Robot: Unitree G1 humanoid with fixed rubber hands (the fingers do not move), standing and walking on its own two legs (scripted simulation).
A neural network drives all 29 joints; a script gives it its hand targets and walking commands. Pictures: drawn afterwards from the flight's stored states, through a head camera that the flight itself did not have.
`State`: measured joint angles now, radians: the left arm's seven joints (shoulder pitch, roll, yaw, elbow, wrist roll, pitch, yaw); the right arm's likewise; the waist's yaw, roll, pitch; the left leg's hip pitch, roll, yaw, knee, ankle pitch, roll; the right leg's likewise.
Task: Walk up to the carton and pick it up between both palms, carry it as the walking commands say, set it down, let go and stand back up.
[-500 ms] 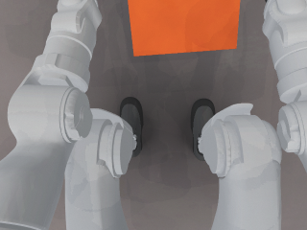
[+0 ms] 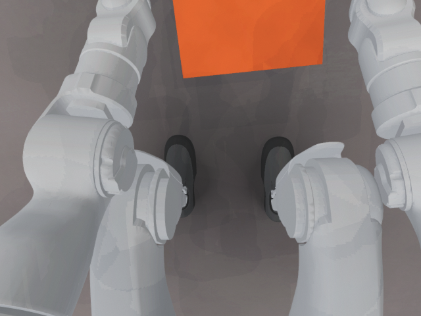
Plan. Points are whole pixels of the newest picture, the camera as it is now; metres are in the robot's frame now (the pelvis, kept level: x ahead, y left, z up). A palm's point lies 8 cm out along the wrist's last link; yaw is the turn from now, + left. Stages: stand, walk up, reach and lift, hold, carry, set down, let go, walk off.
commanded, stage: reach and lift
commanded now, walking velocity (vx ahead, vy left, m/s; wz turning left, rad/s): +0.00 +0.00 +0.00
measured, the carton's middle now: out of the picture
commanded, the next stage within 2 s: none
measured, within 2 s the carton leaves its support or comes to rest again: leaves its support in 0.84 s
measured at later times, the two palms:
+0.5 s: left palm out of the picture +0.55 +0.11 -0.20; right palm out of the picture +0.52 -0.19 -0.22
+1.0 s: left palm out of the picture +0.54 +0.10 -0.17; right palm out of the picture +0.51 -0.19 -0.20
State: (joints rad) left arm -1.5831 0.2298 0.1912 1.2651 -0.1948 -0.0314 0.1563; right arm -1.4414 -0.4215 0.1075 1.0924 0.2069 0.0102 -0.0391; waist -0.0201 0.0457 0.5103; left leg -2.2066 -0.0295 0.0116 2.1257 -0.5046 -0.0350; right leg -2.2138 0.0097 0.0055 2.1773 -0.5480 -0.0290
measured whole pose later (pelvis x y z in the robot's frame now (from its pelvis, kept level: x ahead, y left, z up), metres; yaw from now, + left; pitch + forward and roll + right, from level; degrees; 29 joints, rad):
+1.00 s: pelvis -0.02 +0.00 -0.02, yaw -1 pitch +28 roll +2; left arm -1.59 0.21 0.19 1.20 -0.19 0.07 0.22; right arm -1.48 -0.39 0.13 1.13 0.21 0.19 -0.10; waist -0.02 0.04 0.52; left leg -2.20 -0.07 0.00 2.17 -0.46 -0.04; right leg -2.20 0.02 0.01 2.22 -0.50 -0.02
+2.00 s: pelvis -0.03 +0.02 +0.01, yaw -3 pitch +17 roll +0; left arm -1.29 0.07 0.28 0.73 -0.13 0.27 0.47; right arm -1.46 -0.29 0.02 0.98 0.17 0.44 -0.23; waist -0.01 0.04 0.52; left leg -1.92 -0.10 -0.03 2.14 -0.51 -0.05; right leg -1.91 0.05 0.01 2.15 -0.53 0.01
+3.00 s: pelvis -0.04 +0.02 +0.12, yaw -3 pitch +9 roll +0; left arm -1.22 0.05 0.28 0.69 -0.11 0.37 0.49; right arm -1.30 -0.20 -0.10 0.87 0.10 0.50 -0.26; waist 0.01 0.03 0.52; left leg -1.49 -0.09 -0.05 1.82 -0.48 -0.05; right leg -1.48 0.05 0.02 1.83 -0.51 0.01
